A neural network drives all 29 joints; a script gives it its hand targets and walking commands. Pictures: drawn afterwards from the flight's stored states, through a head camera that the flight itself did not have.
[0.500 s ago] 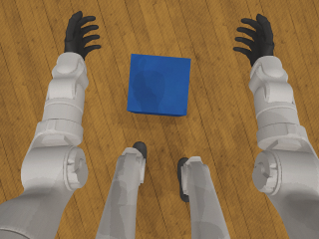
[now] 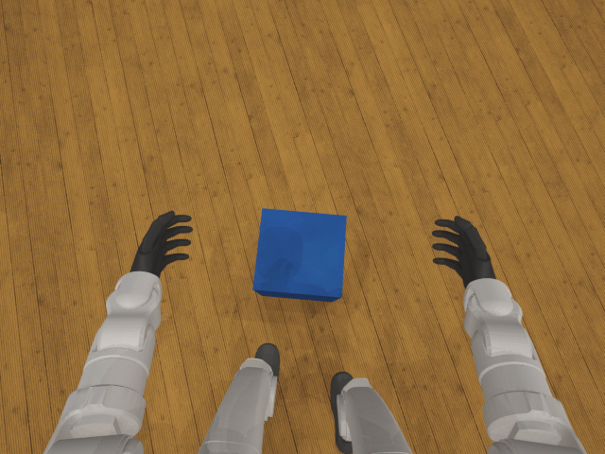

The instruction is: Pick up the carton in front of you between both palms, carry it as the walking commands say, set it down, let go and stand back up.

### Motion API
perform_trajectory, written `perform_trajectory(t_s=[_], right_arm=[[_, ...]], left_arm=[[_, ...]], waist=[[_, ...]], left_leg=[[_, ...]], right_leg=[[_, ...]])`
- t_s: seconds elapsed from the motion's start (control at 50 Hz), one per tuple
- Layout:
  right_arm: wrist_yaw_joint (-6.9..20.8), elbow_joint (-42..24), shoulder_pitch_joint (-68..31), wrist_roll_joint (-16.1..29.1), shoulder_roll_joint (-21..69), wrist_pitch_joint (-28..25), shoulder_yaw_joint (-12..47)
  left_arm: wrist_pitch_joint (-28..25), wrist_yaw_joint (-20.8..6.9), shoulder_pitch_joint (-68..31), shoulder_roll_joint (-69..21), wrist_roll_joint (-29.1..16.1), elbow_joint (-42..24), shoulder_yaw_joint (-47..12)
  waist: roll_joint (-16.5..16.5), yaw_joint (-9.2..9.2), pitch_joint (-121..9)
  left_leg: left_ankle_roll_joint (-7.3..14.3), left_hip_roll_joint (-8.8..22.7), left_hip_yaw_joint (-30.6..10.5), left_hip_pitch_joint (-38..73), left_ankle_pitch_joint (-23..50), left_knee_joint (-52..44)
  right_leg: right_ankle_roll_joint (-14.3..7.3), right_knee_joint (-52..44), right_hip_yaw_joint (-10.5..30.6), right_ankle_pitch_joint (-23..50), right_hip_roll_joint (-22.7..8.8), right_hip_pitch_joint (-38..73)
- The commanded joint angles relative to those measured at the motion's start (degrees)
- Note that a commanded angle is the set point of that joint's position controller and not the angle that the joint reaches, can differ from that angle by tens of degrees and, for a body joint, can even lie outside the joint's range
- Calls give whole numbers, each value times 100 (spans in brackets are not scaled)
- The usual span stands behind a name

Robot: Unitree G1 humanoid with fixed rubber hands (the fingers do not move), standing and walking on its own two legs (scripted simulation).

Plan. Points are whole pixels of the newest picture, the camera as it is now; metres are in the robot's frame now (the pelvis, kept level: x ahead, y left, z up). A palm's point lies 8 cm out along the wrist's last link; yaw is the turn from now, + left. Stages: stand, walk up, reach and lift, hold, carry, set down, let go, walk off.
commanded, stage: let go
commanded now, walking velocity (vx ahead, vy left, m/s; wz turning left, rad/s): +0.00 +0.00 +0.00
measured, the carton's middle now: (300, 259) +0.42 +0.03 -0.60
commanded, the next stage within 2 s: stand in 0.84 s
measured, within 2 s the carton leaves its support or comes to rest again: neither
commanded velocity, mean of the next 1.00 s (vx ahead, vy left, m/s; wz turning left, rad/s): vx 0.00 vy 0.00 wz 0.00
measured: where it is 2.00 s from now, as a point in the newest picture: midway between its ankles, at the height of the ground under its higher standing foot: (303, 410)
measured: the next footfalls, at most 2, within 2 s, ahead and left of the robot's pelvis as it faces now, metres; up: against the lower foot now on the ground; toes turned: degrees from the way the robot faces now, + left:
none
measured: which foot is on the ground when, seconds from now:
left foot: down 0.00-1.00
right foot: down 0.00-1.00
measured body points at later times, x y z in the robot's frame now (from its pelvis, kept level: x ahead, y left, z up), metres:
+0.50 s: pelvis +0.03 -0.01 +0.06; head +0.07 -0.01 +0.50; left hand +0.20 +0.22 -0.02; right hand +0.21 -0.25 -0.02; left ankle +0.05 +0.11 -0.69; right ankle -0.02 -0.13 -0.69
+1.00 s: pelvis +0.04 -0.01 +0.05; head +0.05 +0.00 +0.50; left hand +0.19 +0.27 -0.04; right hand +0.20 -0.28 -0.04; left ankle +0.05 +0.11 -0.69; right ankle -0.02 -0.13 -0.69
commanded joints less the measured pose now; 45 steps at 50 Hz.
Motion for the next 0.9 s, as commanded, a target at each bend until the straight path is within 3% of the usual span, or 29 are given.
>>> perform_trajectory(t_s=[0.0, 0.12, 0.3, 0.42, 0.54, 0.8, 0.82, 0.84, 0.86, 0.88], right_arm=[[25, -481, 365, 49, -530, -250, 2], [28, -747, 1590, 124, -504, -469, 234], [88, -1378, 3008, 177, -530, -470, 511], [157, -1567, 3241, 217, -541, -171, 683], [195, -1605, 3199, 180, -574, 167, 710], [213, -1674, 3235, 79, -602, 379, 626], [92, -1322, 3636, 122, -618, 232, 602], [-158, -653, 3121, 4, -1353, 79, 563], [-242, -659, 3243, 0, -1361, 2, 528], [-264, -523, 3208, -20, -1311, -60, 563]], left_arm=[[-242, 2, 390, 359, -68, -532, -67], [-484, 15, 1655, 393, -167, -824, -252], [-518, -46, 3109, 531, -345, -1359, -552], [-192, -149, 3232, 636, -327, -1541, -630], [187, -208, 3178, 703, -241, -1549, -588], [336, -158, 3277, 615, -197, -1596, -607], [660, 1, 3254, 838, -50, -1823, -511], [302, 271, 3238, 1409, -167, -899, -482], [144, 347, 3408, 1398, -86, -841, -484], [47, 350, 3380, 1295, -54, -773, -512]], waist=[[163, -24, -3491], [96, -19, -2705], [-75, -59, -931], [-184, -77, 323], [-216, -54, 905], [0, -78, 631], [135, -88, 336], [-370, 117, 445], [-414, -48, 366], [-275, -75, 377]], left_leg=[[-82, 101, -143, 4715, 2991, -86], [-88, 70, -110, 5284, 2987, -697], [-137, -50, 87, 6038, 1861, -1866], [-159, -143, 175, 6679, 995, -2148], [-175, -183, 205, 7243, 849, -2041], [-129, -88, 141, 7216, 1732, -2084], [-184, -239, 185, 6989, 1704, -1869], [-150, 341, 34, 5945, 1626, -1722], [-132, 382, -32, 5819, 1279, -1727], [-120, 385, -66, 5634, 928, -1782]], right_leg=[[102, -739, -259, 1941, 47, 690], [91, -1331, -161, 2123, -9, 1795], [55, -2390, -138, 1893, -88, 3639], [-81, -2943, -105, 946, -256, 3562], [-203, -3130, -82, 540, -393, 3221], [-21, -2754, -193, 1587, -99, 4237], [-27, -2580, -191, 2103, -135, 4534], [126, -2426, -25, 1693, -416, 4261], [85, -2418, 90, 1433, -432, 4444], [49, -2428, 187, 1096, -461, 4415]])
